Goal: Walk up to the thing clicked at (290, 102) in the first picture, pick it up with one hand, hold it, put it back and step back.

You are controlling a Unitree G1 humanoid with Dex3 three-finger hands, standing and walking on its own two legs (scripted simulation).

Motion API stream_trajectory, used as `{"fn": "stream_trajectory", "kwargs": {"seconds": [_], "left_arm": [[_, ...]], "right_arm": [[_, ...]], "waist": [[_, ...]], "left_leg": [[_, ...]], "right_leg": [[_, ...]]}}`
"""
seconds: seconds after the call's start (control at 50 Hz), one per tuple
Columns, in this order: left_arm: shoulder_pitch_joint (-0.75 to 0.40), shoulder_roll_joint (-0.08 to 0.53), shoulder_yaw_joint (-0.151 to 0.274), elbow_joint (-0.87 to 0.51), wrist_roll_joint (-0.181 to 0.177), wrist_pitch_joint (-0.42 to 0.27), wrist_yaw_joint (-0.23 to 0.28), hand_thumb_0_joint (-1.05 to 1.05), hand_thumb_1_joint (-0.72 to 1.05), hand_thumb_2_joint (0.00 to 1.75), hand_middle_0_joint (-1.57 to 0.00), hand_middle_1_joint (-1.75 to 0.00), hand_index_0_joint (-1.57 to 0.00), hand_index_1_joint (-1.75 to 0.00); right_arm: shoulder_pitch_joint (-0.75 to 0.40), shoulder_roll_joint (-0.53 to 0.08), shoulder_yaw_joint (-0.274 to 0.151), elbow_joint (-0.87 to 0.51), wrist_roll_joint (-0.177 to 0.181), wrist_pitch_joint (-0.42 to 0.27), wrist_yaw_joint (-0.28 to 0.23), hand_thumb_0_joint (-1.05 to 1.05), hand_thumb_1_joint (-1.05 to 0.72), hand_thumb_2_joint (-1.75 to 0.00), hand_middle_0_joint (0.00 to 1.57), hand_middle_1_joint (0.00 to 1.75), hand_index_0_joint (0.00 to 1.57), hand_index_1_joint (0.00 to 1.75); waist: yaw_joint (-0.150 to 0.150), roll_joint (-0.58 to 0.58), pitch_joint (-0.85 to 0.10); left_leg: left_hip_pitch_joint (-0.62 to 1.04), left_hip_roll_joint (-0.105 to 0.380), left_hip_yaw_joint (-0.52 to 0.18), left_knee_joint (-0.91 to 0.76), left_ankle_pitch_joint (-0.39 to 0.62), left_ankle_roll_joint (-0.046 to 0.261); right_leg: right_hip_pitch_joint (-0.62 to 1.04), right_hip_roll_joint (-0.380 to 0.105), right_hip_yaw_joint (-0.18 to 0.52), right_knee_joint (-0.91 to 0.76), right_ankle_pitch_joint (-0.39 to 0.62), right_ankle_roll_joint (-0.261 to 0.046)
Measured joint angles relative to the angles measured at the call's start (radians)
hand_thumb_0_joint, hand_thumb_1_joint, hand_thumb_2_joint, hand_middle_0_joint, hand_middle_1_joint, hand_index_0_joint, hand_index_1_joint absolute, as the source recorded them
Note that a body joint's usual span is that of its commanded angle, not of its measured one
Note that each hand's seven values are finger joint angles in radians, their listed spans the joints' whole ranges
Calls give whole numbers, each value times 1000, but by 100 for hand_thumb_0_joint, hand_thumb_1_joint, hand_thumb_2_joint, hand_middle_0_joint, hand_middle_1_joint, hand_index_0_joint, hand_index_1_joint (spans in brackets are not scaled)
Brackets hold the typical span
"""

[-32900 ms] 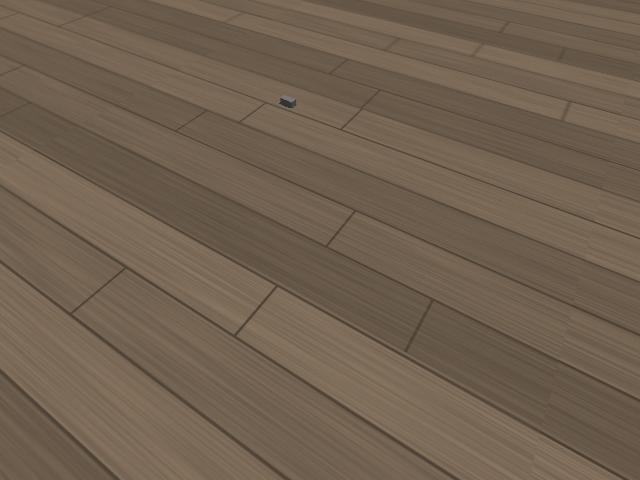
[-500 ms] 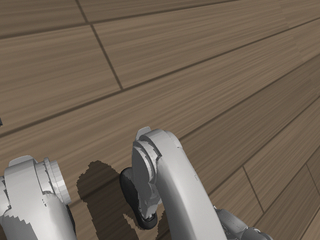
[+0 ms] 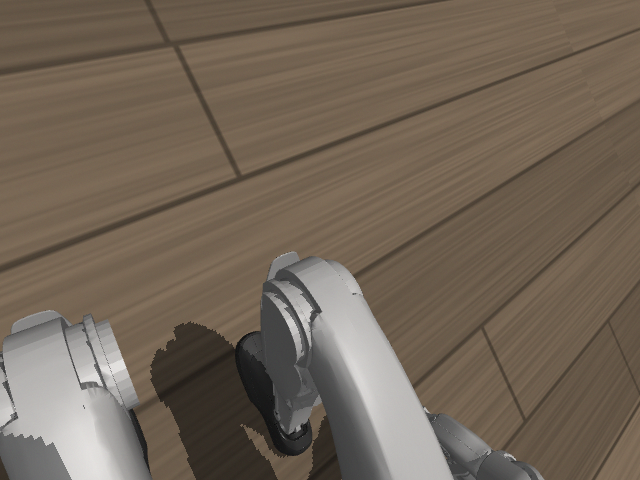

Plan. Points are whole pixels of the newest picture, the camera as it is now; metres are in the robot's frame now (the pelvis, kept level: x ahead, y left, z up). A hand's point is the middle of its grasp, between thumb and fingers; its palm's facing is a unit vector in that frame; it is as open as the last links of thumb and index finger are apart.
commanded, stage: open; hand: left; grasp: from above
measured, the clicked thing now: out of the picture +0.42 +0.30 -0.28
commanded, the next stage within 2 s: withdraw in 0.08 s
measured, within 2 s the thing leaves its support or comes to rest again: neither
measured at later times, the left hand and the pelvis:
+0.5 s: hand out of the picture +0.42 +0.32 -0.20, palm faces -0.26 -0.13 -0.96, open 13.1 cm; pelvis +0.01 +0.00 +0.00, yaw +1 degrees
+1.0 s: hand out of the picture +0.38 +0.28 -0.12, palm faces -0.50 -0.15 -0.86, open 13.0 cm; pelvis -0.01 -0.02 +0.05, yaw +8 degrees
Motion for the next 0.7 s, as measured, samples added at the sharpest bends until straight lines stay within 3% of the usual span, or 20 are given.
{"fn": "stream_trajectory", "kwargs": {"seconds": [0.22,0.32,0.46,0.58,0.7], "left_arm": [[4,-10,2,-14,12,20,21,0,-23,75,-25,-87,-28,-84],[8,-14,39,-34,7,33,26,0,-27,78,-23,-88,-26,-84],[97,-100,83,-238,-20,72,-7,0,-31,82,-22,-87,-24,-84],[155,-203,29,-375,-77,156,-90,0,-33,84,-22,-86,-23,-84],[117,-265,-60,-413,-171,220,-261,0,-36,88,-20,-89,-20,-88]], "right_arm": [[4,-11,-6,8,-3,5,8,0,-89,-89,20,30,20,30],[5,-10,-17,-2,-1,-2,12,0,-89,-89,20,30,20,30],[38,1,-70,21,21,16,34,0,-90,-89,20,30,20,30],[52,15,-152,44,85,91,26,0,-90,-89,20,30,20,30],[37,21,-217,30,136,158,-20,0,-90,-89,20,30,19,30]], "waist": [[0,3,-13],[4,7,-10],[45,58,-80],[105,150,-208],[152,192,-247]], "left_leg": [[-2,0,0,0,-12,5],[-4,-2,-2,1,-11,2],[-15,-5,17,-11,-15,-6],[-13,0,66,-61,-15,1],[45,4,129,-152,17,12]], "right_leg": [[3,1,1,-4,-13,5],[2,0,-1,-4,-12,3],[-18,-8,13,3,-24,-8],[-31,-14,53,-15,-37,-14],[7,-20,109,-68,-21,-10]]}}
